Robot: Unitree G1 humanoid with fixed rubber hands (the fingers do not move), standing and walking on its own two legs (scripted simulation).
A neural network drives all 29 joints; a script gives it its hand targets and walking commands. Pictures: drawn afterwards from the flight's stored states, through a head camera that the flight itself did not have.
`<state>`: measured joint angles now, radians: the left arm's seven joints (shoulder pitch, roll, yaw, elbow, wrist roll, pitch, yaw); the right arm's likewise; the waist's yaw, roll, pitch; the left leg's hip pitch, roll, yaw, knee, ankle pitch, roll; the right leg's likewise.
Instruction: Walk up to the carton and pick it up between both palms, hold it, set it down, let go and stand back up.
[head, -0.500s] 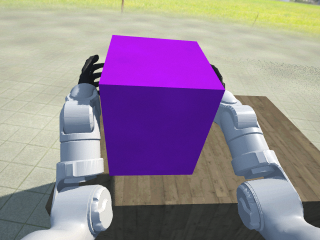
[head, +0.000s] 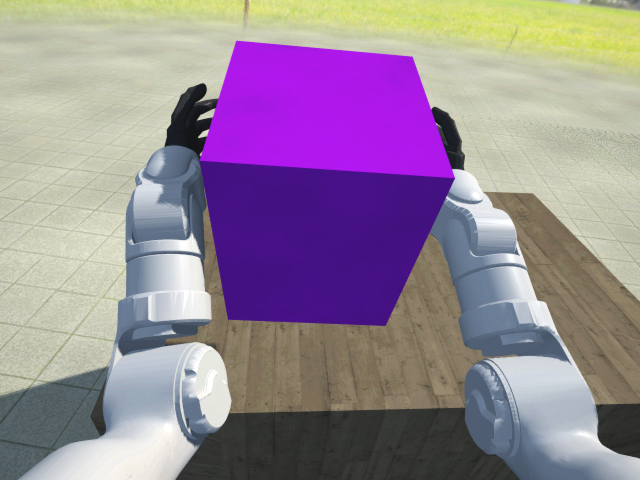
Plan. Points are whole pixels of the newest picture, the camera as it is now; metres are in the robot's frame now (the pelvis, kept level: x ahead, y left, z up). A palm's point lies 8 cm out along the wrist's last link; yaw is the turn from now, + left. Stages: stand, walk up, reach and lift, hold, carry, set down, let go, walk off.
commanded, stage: set down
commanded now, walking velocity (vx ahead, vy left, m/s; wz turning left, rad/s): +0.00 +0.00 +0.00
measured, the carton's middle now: (316, 193) +0.39 -0.01 +0.24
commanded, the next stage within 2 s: none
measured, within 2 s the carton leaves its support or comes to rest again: neither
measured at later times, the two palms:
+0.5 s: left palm (193, 199) +0.41 +0.14 +0.22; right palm (425, 232) +0.37 -0.15 +0.19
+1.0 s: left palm (207, 213) +0.43 +0.13 +0.18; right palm (420, 251) +0.38 -0.16 +0.15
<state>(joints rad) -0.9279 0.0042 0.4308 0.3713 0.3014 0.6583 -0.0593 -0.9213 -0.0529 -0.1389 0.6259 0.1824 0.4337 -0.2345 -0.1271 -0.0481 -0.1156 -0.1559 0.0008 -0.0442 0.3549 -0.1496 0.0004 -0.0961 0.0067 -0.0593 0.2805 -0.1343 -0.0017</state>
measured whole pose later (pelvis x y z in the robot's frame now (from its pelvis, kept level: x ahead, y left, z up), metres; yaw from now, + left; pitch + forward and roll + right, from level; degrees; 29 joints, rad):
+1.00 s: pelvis +0.02 +0.01 +0.00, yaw +0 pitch -5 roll -1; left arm -0.80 0.00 0.34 0.53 0.34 0.43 -0.11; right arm -0.66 0.03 -0.18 0.64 0.08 0.13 -0.22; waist -0.13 -0.07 0.04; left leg -0.07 -0.02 -0.04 0.33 -0.17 0.02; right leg -0.01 -0.02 -0.06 0.25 -0.15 0.02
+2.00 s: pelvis +0.04 +0.02 +0.00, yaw +0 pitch -3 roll -1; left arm -0.81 0.02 0.36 0.77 0.34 0.25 -0.15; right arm -0.55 0.13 -0.30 0.64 -0.09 0.05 -0.23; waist -0.13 -0.07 0.04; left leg -0.07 -0.03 -0.04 0.31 -0.18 0.03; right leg -0.01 -0.02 -0.06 0.22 -0.15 0.03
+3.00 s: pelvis +0.04 +0.02 +0.00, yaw +0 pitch -3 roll -1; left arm -0.79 0.02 0.39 0.86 0.34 0.13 -0.18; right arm -0.50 0.19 -0.39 0.70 -0.21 -0.13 -0.23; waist -0.13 -0.07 0.07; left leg -0.07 -0.03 -0.03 0.31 -0.19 0.03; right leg -0.01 -0.02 -0.06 0.22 -0.16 0.03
